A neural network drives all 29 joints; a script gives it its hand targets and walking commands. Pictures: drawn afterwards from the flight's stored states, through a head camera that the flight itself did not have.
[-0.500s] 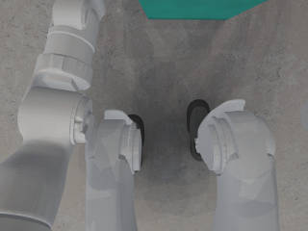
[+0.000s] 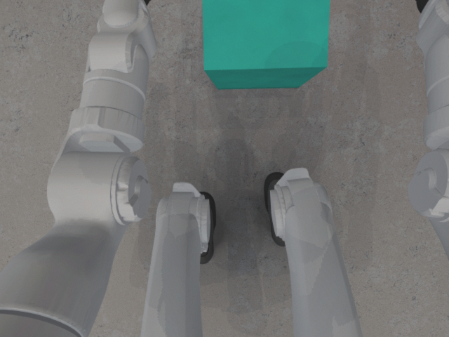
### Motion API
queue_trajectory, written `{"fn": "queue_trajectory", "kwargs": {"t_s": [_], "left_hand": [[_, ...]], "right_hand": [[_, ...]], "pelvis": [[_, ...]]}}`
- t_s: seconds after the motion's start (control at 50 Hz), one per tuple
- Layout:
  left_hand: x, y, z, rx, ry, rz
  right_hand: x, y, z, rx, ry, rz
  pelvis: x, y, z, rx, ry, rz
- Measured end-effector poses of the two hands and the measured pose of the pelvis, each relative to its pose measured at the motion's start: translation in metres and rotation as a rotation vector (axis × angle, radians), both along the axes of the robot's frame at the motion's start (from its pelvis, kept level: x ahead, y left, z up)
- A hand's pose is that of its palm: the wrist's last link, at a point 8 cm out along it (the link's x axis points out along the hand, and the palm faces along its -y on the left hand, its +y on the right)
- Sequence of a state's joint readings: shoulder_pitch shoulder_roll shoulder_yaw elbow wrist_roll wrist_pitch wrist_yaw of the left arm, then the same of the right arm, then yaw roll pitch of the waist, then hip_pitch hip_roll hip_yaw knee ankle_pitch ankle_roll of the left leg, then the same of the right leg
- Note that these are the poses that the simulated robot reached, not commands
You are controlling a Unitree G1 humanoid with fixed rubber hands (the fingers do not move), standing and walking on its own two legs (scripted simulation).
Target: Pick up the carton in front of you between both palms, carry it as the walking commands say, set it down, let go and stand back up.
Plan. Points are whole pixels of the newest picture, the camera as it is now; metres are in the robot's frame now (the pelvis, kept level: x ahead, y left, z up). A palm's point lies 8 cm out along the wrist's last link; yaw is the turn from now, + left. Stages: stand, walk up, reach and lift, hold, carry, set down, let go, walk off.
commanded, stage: set down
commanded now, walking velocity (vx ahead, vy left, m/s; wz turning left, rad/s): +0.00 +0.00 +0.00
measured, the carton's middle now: (260, 31) +0.58 -0.11 -0.35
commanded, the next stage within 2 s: let go in 0.50 s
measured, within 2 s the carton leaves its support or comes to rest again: neither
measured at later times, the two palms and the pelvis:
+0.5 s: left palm out of the picture +0.58 +0.08 +0.04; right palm out of the picture +0.52 -0.31 +0.05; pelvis +0.03 +0.00 +0.14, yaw -1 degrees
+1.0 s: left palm out of the picture +0.45 +0.14 +0.14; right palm out of the picture +0.40 -0.30 +0.15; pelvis +0.08 -0.02 +0.25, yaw -3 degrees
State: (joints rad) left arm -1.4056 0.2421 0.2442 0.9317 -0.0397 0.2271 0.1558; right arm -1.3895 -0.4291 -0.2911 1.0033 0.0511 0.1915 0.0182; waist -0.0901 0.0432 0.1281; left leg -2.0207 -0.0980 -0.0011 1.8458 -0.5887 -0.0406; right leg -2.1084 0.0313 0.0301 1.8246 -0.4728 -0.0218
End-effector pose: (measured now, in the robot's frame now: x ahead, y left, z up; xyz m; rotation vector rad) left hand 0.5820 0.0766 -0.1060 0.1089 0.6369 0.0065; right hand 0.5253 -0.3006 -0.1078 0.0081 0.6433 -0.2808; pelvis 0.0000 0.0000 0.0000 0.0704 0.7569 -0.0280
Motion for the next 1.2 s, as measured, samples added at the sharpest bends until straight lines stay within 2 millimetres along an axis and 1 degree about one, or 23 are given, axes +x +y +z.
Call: {"fn": "queue_trajectory", "kwargs": {"t_s": [0.14,0.28,0.44,0.56,0.64,0.7,0.78,0.86,0.96,1.06,1.2], "left_hand": [[0.0,0.002,0.037,0.001,-0.005,-0.007],[0.0,0.001,0.083,0.0,0.0,-0.01],[-0.001,0.003,0.134,-0.001,-0.002,-0.011],[-0.006,0.005,0.163,0.009,0.004,-0.015],[-0.016,0.01,0.176,0.045,0.02,-0.019],[-0.033,0.016,0.184,0.08,0.043,-0.02],[-0.064,0.028,0.196,0.107,0.075,-0.02],[-0.092,0.039,0.213,0.111,0.094,-0.023],[-0.118,0.054,0.238,0.109,0.099,-0.034],[-0.148,0.072,0.261,0.103,0.106,-0.038],[-0.199,0.103,0.29,0.096,0.119,-0.034]], "right_hand": [[-0.001,-0.007,0.041,-0.002,-0.002,-0.004],[-0.002,-0.012,0.089,0.007,-0.003,0.0],[-0.002,-0.012,0.138,0.01,-0.006,0.01],[-0.005,-0.01,0.167,0.002,0.004,0.022],[-0.013,-0.009,0.179,-0.026,0.033,0.056],[-0.027,-0.008,0.186,-0.055,0.071,0.094],[-0.055,-0.007,0.198,-0.08,0.119,0.133],[-0.083,-0.006,0.217,-0.084,0.139,0.144],[-0.113,-0.002,0.244,-0.079,0.139,0.144],[-0.145,0.011,0.268,-0.072,0.141,0.146],[-0.196,0.033,0.297,-0.068,0.154,0.152]], "pelvis": [[0.006,0.0,0.037,-0.006,0.027,-0.001],[0.014,-0.001,0.078,-0.006,0.038,-0.009],[0.022,-0.003,0.124,-0.007,0.037,-0.016],[0.029,-0.005,0.156,-0.012,0.028,-0.017],[0.035,-0.007,0.175,-0.014,0.014,-0.018],[0.041,-0.009,0.19,-0.016,-0.008,-0.02],[0.053,-0.013,0.21,-0.021,-0.05,-0.022],[0.064,-0.015,0.227,-0.028,-0.101,-0.025],[0.075,-0.016,0.244,-0.038,-0.169,-0.028],[0.085,-0.013,0.259,-0.05,-0.247,-0.029],[0.097,-0.005,0.278,-0.069,-0.393,-0.032]]}}
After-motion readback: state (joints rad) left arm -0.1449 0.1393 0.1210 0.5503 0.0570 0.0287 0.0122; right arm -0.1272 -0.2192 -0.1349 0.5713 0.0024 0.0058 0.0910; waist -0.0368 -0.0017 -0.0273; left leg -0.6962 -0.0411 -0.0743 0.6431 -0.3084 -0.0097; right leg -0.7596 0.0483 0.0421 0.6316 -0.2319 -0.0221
